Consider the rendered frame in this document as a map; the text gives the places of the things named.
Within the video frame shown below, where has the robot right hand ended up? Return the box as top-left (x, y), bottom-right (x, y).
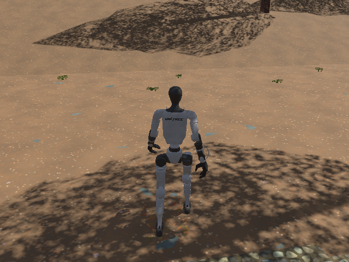
top-left (195, 161), bottom-right (208, 178)

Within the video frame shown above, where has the robot torso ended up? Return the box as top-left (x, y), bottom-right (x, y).
top-left (162, 107), bottom-right (188, 164)

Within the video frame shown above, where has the robot left hand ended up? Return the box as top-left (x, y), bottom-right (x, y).
top-left (148, 144), bottom-right (160, 153)

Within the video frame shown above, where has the robot right forearm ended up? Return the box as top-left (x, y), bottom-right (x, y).
top-left (194, 134), bottom-right (206, 163)

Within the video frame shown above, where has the robot right upper arm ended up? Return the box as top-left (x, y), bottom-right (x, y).
top-left (186, 110), bottom-right (199, 142)

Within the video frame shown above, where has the robot left forearm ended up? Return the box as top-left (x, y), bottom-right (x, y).
top-left (148, 130), bottom-right (156, 147)

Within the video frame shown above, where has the robot right thigh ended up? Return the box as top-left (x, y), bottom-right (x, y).
top-left (182, 152), bottom-right (192, 184)

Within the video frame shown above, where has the robot left upper arm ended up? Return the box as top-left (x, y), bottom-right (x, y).
top-left (150, 109), bottom-right (164, 138)

